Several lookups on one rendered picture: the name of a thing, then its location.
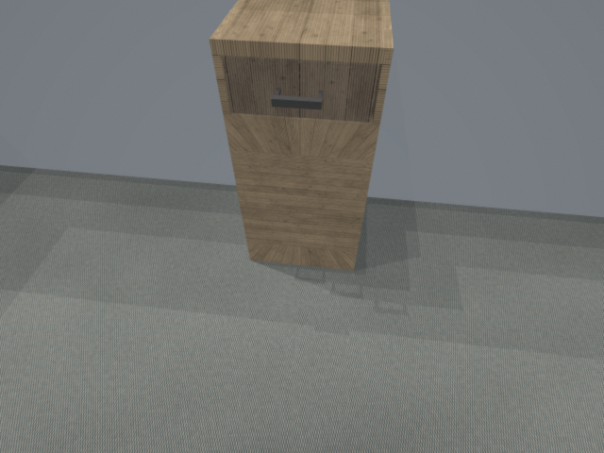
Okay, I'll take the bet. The drawer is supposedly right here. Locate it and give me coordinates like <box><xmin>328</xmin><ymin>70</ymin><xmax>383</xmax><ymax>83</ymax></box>
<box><xmin>222</xmin><ymin>56</ymin><xmax>379</xmax><ymax>123</ymax></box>

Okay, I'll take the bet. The handle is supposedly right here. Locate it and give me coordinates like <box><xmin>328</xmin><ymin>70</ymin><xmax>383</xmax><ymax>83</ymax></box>
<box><xmin>271</xmin><ymin>88</ymin><xmax>323</xmax><ymax>109</ymax></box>

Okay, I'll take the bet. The cabinet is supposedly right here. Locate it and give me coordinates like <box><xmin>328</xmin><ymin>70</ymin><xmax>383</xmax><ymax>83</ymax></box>
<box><xmin>210</xmin><ymin>0</ymin><xmax>394</xmax><ymax>271</ymax></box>

